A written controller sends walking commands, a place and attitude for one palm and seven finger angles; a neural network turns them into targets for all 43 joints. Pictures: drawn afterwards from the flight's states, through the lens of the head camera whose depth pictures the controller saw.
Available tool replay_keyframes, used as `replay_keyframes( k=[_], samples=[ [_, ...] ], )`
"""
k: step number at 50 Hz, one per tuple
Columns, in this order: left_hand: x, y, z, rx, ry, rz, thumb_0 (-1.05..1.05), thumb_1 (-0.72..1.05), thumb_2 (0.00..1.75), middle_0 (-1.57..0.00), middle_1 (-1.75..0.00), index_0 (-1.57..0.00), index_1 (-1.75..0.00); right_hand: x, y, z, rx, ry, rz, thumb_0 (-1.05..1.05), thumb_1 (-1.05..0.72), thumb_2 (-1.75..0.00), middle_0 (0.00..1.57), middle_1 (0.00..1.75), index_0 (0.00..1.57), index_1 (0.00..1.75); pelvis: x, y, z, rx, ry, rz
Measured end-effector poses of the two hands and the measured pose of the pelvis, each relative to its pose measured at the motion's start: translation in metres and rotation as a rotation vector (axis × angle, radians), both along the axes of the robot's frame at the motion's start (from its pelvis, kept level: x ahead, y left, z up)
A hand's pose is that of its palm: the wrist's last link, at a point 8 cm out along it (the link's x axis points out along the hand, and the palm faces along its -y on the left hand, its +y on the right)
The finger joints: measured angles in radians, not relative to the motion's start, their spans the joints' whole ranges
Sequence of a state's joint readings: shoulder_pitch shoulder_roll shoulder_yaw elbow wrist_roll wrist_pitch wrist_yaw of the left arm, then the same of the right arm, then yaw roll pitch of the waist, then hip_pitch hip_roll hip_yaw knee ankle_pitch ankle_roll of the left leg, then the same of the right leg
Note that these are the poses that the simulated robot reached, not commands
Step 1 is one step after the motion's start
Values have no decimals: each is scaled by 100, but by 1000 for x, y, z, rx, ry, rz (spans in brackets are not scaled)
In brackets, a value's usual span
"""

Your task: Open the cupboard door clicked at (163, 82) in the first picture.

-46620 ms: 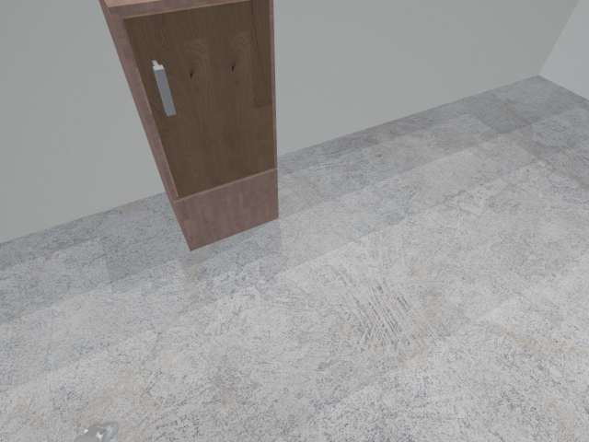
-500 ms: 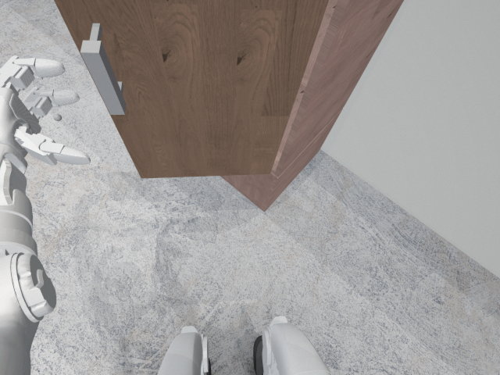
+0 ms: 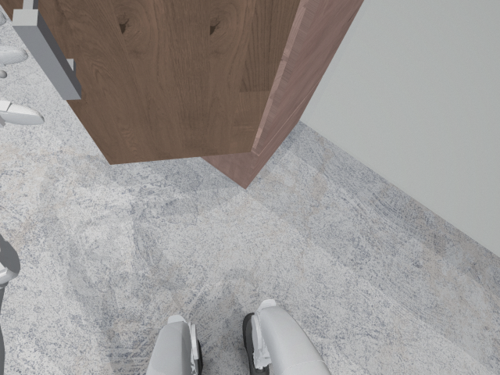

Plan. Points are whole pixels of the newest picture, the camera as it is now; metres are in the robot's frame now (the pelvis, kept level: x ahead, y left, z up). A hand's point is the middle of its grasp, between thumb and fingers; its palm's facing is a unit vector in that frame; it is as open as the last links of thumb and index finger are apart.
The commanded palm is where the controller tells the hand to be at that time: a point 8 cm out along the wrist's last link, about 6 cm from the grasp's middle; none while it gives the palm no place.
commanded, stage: move the hooked fingers beside the handle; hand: left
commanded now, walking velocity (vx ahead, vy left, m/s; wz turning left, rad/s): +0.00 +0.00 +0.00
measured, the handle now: (53, 48) +0.57 +0.22 +0.07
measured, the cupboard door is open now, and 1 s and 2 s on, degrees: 45 45 45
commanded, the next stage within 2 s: slide the fingers in behind the handle in 0.62 s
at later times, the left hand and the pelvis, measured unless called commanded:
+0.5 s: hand out of the picture +0.51 +0.27 +0.07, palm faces +0.05 -1.00 -0.01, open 14.0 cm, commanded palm +0.50 +0.31 +0.07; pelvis +0.00 +0.01 +0.00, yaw +1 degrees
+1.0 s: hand (15, 76) +0.52 +0.26 +0.08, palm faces +0.06 -1.00 -0.01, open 14.0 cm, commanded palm +0.50 +0.29 +0.07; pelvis +0.00 -0.01 +0.00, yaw +1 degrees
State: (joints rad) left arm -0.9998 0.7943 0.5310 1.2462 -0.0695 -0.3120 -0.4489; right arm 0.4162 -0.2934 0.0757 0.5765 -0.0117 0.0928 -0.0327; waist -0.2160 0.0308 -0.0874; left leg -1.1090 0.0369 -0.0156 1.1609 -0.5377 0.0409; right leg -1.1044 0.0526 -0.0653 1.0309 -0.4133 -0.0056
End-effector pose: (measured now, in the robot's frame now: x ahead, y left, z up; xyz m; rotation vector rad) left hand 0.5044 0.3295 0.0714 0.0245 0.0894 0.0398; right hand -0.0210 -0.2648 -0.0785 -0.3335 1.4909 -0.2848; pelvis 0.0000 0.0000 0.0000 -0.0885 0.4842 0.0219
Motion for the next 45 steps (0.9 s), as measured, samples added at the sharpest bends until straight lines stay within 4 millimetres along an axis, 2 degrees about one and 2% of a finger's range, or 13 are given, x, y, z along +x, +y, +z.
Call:
replay_keyframes(
  k=[4, 11, 16, 22, 31, 38, 45],
  samples=[
    [-5, 3, -2, -13, -22, 22, -1, -50, 30, -30, -120, -30, -120, 2, 6, 2, 15, -1, -7, 0, -91, -89, 21, 30, 20, 30, 4, 2, 3, -1, -5, -6],
    [-15, 14, 15, -1, -62, 33, -1, -50, 30, -30, -120, -30, -120, 17, 11, 7, 23, -39, 3, 0, -91, -89, 21, 30, 20, 30, 9, 6, 9, -8, -34, 6],
    [-20, 10, 8, -12, 0, -2, -1, -50, 30, -30, -120, -30, -120, 29, 11, 7, 18, -58, 36, 0, -90, -89, 21, 30, 20, 30, 8, 8, 10, -9, -44, 21],
    [-20, 2, 3, -17, -53, 7, -1, -50, 30, -30, -120, -30, -120, 36, 7, 4, 1, -79, 59, 0, -91, -89, 21, 30, 20, 30, 3, 9, 6, -8, -40, 23],
    [-11, -5, 1, 5, -43, 20, -1, -50, 30, -30, -120, -30, -120, 24, 6, -3, 5, -60, 44, 0, -91, -89, 20, 30, 20, 30, -4, 5, 1, -7, -31, 23],
    [-13, -8, 12, 2, -56, 24, -1, -50, 30, -30, -120, -30, -120, 9, 7, -5, 34, -30, 15, 0, -91, -89, 20, 30, 20, 30, -3, 1, 3, 0, -36, 12],
    [-14, -17, 11, 6, -33, 11, -1, -50, 30, -30, -120, -30, -120, 4, 3, -3, 34, -26, 12, 0, -91, -89, 21, 30, 20, 30, -3, -3, 4, 5, -40, 13]
  ],
)
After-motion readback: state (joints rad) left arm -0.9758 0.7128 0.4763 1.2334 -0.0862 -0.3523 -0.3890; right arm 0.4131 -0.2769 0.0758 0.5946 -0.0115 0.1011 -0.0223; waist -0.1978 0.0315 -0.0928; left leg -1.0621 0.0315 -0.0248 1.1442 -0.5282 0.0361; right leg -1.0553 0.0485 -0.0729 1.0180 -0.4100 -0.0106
